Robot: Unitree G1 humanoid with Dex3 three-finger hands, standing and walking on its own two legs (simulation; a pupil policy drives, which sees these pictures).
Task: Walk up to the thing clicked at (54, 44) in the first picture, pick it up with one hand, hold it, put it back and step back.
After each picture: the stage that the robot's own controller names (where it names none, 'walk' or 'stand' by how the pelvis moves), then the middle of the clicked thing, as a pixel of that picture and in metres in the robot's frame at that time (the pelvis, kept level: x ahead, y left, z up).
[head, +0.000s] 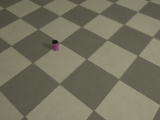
stand; (55, 45) +1.32 +0.29 -0.72
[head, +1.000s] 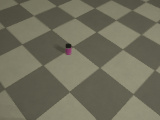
walk; (68, 49) +1.22 +0.13 -0.70
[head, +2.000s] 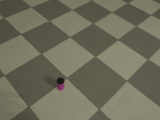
walk; (60, 84) +0.75 +0.15 -0.70
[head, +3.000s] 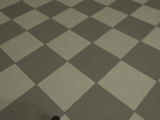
walk; out of the picture +0.48 +0.22 -0.70
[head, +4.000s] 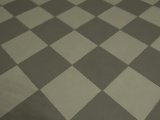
stand; out of the picture +0.37 +0.18 -0.71
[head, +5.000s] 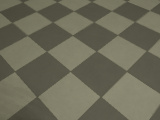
stand; out of the picture +0.33 +0.19 -0.72
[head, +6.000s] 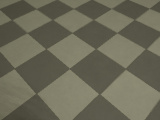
stand; out of the picture +0.35 +0.20 -0.73
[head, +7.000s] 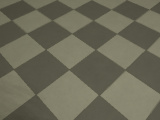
stand; out of the picture +0.34 +0.20 -0.73
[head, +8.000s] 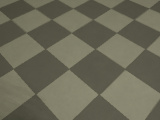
go down; out of the picture +0.34 +0.20 -0.73
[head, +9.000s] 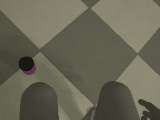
go down; (28, 66) +0.42 +0.22 -0.36
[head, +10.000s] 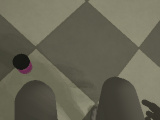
approach; (23, 64) +0.42 +0.23 -0.31
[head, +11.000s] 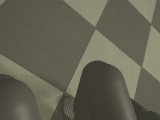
close in; out of the picture +0.41 +0.27 -0.22
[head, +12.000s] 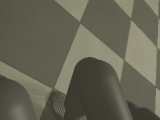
close; out of the picture +0.40 +0.28 -0.22
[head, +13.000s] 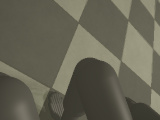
lift; out of the picture +0.38 +0.27 -0.22
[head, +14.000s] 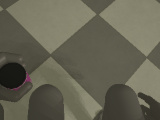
lift; (16, 79) +0.32 +0.22 -0.04
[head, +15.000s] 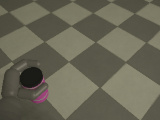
hold; (35, 86) +0.33 +0.17 +0.04
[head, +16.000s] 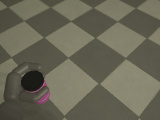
hold; (36, 88) +0.33 +0.17 +0.01
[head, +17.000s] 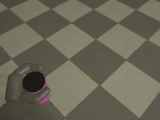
hold; (37, 88) +0.33 +0.16 +0.01
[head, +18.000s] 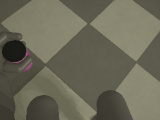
crouch; (19, 57) +0.42 +0.20 -0.07
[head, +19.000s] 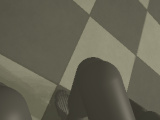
lower; out of the picture +0.41 +0.28 -0.22
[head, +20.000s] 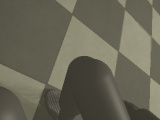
lower; out of the picture +0.42 +0.29 -0.23
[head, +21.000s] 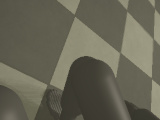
lower; out of the picture +0.42 +0.29 -0.22
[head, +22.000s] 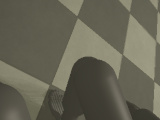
lower; out of the picture +0.42 +0.30 -0.22
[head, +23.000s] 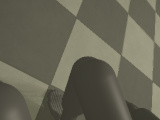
loosen; out of the picture +0.41 +0.28 -0.23
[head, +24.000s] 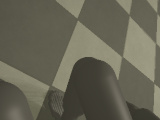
withdraw; out of the picture +0.40 +0.26 -0.23
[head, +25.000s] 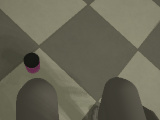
walk; (32, 63) +0.43 +0.21 -0.31
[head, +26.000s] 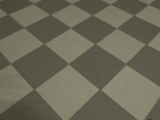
stand; out of the picture +0.35 +0.15 -0.66
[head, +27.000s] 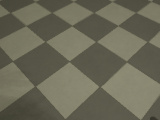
stand; out of the picture +0.37 +0.17 -0.67
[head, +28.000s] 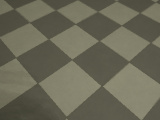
stand; out of the picture +0.37 +0.16 -0.68
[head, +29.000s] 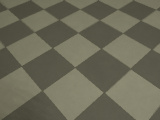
walk; out of the picture +0.37 +0.16 -0.72
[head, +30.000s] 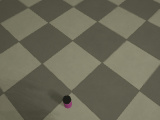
walk; (67, 101) +0.51 +0.14 -0.71
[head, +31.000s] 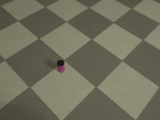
walk; (61, 66) +0.87 +0.15 -0.70
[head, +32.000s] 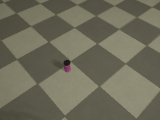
stand; (67, 66) +0.99 +0.16 -0.71
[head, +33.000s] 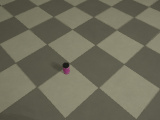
stand; (66, 68) +0.98 +0.16 -0.73
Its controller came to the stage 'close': yes
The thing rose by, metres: 0.72
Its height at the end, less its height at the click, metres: +0.00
